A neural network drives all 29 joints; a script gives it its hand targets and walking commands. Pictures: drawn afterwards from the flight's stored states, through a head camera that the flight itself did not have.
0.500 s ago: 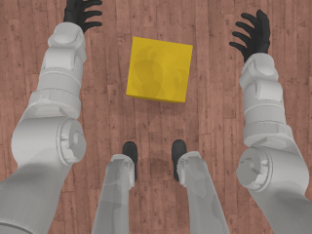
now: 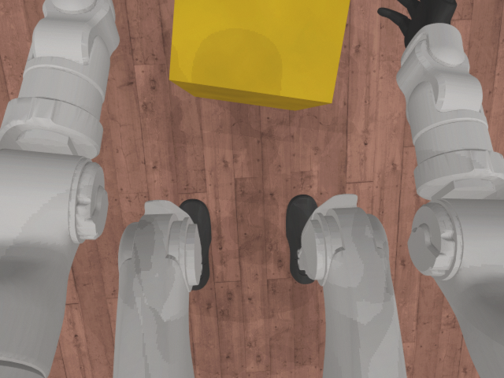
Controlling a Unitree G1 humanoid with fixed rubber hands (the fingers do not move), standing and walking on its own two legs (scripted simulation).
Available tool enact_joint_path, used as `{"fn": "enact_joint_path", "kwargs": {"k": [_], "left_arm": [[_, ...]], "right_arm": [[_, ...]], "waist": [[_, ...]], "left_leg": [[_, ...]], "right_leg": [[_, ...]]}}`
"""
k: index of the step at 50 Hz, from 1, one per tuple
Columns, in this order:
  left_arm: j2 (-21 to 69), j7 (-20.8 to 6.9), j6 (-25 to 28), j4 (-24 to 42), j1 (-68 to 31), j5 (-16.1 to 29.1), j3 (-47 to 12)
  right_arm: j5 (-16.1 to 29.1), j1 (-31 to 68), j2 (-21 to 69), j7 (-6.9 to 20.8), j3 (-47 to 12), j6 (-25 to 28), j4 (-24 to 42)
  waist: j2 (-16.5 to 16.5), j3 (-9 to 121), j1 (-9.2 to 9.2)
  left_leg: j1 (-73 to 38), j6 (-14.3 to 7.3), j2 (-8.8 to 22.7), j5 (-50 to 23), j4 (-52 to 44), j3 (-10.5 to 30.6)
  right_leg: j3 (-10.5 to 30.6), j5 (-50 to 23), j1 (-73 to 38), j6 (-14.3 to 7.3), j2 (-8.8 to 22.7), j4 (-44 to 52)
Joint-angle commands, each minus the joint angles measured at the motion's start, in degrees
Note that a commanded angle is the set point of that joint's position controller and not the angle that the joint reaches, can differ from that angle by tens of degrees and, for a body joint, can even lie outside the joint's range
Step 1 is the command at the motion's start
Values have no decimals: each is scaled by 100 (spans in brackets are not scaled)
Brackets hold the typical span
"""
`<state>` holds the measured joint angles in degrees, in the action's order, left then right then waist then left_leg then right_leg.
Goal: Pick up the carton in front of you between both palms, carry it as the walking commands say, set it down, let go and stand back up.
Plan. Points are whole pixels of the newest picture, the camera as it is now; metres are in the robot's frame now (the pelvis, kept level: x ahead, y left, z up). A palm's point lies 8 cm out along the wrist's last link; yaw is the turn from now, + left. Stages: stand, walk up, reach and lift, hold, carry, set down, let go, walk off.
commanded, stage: reach and lift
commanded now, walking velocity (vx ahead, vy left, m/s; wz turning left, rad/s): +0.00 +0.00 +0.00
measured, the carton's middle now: (256, 35) +0.55 +0.00 -0.30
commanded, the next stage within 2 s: none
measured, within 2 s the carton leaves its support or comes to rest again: leaves its support in 1.10 s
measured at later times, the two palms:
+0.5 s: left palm out of the picture +0.58 +0.18 -0.23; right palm (379, 26) +0.55 -0.17 -0.23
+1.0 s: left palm out of the picture +0.58 +0.15 -0.23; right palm (369, 25) +0.55 -0.16 -0.22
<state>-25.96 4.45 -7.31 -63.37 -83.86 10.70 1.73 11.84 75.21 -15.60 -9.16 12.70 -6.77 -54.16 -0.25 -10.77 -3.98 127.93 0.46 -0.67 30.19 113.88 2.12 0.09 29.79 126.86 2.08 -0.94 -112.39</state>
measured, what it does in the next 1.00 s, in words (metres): lowers itself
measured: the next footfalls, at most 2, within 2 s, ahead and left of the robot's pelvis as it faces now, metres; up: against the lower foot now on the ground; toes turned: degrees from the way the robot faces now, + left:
none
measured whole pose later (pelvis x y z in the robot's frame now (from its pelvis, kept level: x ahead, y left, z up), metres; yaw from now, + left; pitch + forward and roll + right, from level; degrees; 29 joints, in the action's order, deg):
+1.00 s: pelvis -0.01 +0.00 -0.06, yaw +0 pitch +35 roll -3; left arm -21.7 3.2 -9.3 -70.4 -95.6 4.9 3.6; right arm 5.0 87.6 -13.8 -6.6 17.8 -9.1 -60.9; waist -1.1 -25.1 -2.5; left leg 130.3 -0.2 -0.6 32.4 128.0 2.1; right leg 0.3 31.8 128.9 2.8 -1.7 -126.0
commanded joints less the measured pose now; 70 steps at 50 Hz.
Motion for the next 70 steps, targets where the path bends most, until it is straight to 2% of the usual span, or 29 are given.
{"fn": "enact_joint_path", "kwargs": {"k": [1, 4, 8, 14, 17, 21, 24, 29, 32, 36, 38, 39, 41, 43, 44, 46, 48, 50, 53, 58, 61, 63, 64, 65, 67, 70], "left_arm": [[-673, -10, 88, 152, -2108, 110, -75], [-729, -46, 160, -228, -2319, 123, -123], [-815, -73, 309, -473, -2571, 169, -222], [-986, -6, 467, -167, -2940, 418, -492], [-958, 11, 460, 50, -3032, 429, -481], [-717, 2, 431, 20, -2735, 507, -610], [-519, -32, 415, -259, -2412, 440, -580], [-461, -58, 458, -425, -2232, 189, -324], [-374, -48, 471, -398, -2352, 141, -313], [136, -64, 458, -303, -2735, 257, -601], [266, -55, 446, -326, -2867, 166, -554], [478, -78, 430, -297, -2959, 94, -544], [1998, -378, 348, -241, -3450, 19, -786], [3852, -848, 203, -224, -3805, -110, -928], [4490, -1068, 108, -182, -3754, -223, -825], [5274, -1382, -48, 1, -3511, -368, -635], [5634, -1565, -157, 199, -3366, -400, -563], [5899, -1655, -237, 483, -3360, -335, -635], [6371, -1698, -279, 1092, -3598, -129, -951], [7037, -1544, -444, 2817, -3930, 222, -1581], [7534, -1414, -703, 3172, -3520, 44, -1673], [7766, -1376, -873, 3036, -3000, -171, -1550], [7960, -1376, -930, 2803, -2664, -276, -1411], [7929, -1421, -975, 2521, -2524, -445, -1271], [8070, -1516, -1090, 1934, -2021, -759, -865], [7991, -1613, -1171, 1386, -1846, -1226, -270]], "right_arm": [[21, 1806, -801, -4, 37, 94, 158], [-11, 2089, -840, 39, 23, 178, -265], [2, 2403, -911, 90, -22, 330, -597], [304, 2776, -1091, 19, -285, 501, -402], [415, 2871, -1058, -8, -432, 504, -283], [370, 2491, -947, -51, -410, 484, -430], [181, 2145, -804, -30, -246, 482, -700], [-20, 2142, -684, 25, -95, 530, -685], [33, 2320, -569, 43, -197, 540, -592], [172, 2698, -131, 70, -470, 524, -495], [58, 2814, -24, 66, -392, 503, -523], [33, 2945, 237, 108, -440, 477, -490], [-47, 3567, 1656, 404, -735, 393, -367], [-231, 4240, 3416, 912, -951, 203, -196], [-360, 4363, 4008, 1159, -937, 77, -99], [-539, 4425, 4720, 1516, -883, -144, 100], [-541, 4373, 5084, 1698, -908, -295, 269], [-382, 4336, 5428, 1791, -1011, -370, 454], [-104, 4381, 5909, 1864, -1262, -430, 739], [181, 4292, 6592, 1768, -1844, -664, 1762], [77, 4183, 6893, 1753, -2090, -868, 2261], [-77, 4080, 6926, 1771, -2149, -978, 2445], [-242, 4085, 6871, 1781, -2064, -989, 2442], [-442, 3731, 7058, 1806, -1912, -1086, 2163], [-850, 3297, 7102, 1854, -1605, -1193, 1746], [-1412, 3006, 6924, 1893, -956, -1269, 1252]], "waist": [[568, 6619, -168], [519, 6081, -151], [475, 5795, -127], [518, 6565, -126], [542, 6547, -20], [597, 6764, -135], [581, 6227, -194], [487, 5710, -86], [440, 5653, -14], [422, 5644, -5], [432, 5584, -16], [424, 5543, 40], [438, 5406, 64], [464, 5108, 73], [457, 4933, 77], [395, 4784, 92], [331, 4841, 147], [341, 5202, 161], [392, 6129, 132], [649, 9306, 140], [763, 10100, 214], [707, 9772, 252], [628, 9399, 251], [514, 8687, 93], [471, 7673, 61], [459, 6778, -20]], "left_leg": [[-3807, 58, -3, -774, -652, -253], [-3477, 53, 50, -661, -431, -186], [-3317, 62, 80, -877, -105, -125], [-3954, 70, 81, -1650, 364, -130], [-3846, 87, 47, -1814, 458, -196], [-4049, 110, 8, -2107, 536, -205], [-3718, 125, -28, -1945, 476, -153], [-3200, 108, -76, -1736, 379, -132], [-3151, 90, -91, -1600, 311, -141], [-3272, 81, -130, -1410, 239, -157], [-3339, 87, -150, -1298, 237, -156], [-3405, 67, -171, -1273, 239, -164], [-3399, 12, -272, -1180, 250, -187], [-3236, -25, -363, -1060, 309, -220], [-3108, -38, -411, -998, 357, -260], [-2917, -79, -477, -970, 409, -356], [-2817, -118, -487, -993, 415, -416], [-2953, -149, -490, -1111, 426, -444], [-3367, -147, -522, -1707, 481, -504], [-5175, -6, -610, -3192, 480, -592], [-5779, 57, -685, -3657, 279, -600], [-5518, 72, -736, -3354, 11, -632], [-4714, 55, -794, -2521, -193, -680], [-4431, 72, -786, -2175, -403, -678], [-3962, 98, -823, -1868, -634, -684], [-3347, 67, -851, -1020, -1075, -656]], "right_leg": [[-443, -972, -3179, 130, -14, 683], [-398, -869, -3029, 118, 11, 421], [-352, -1098, -3013, 120, 12, 52], [-386, -1811, -3260, 132, -16, -373], [-362, -2027, -3416, 111, -59, -462], [-414, -2302, -3576, 81, -135, -531], [-412, -2122, -3224, 76, -148, -494], [-353, -1966, -2956, 99, -159, -455], [-350, -1846, -2948, 115, -167, -416], [-369, -1648, -3051, 97, -225, -363], [-374, -1544, -3143, 89, -270, -355], [-377, -1496, -3163, 91, -303, -357], [-412, -1389, -3138, 73, -408, -355], [-435, -1240, -3016, 40, -503, -429], [-451, -1123, -2889, 20, -543, -480], [-489, -1022, -2670, -10, -593, -517], [-503, -1072, -2664, -42, -584, -547], [-534, -1207, -2727, -63, -594, -584], [-587, -1797, -2995, -73, -627, -642], [-716, -2955, -3796, -7, -711, -578], [-767, -2962, -3437, 61, -786, -331], [-749, -2641, -3293, 74, -812, -71], [-716, -2273, -3610, 36, -797, 11], [-741, -1962, -3251, 40, -803, 260], [-684, -1566, -2865, 20, -818, 574], [-658, -893, -2744, -49, -834, 970]]}}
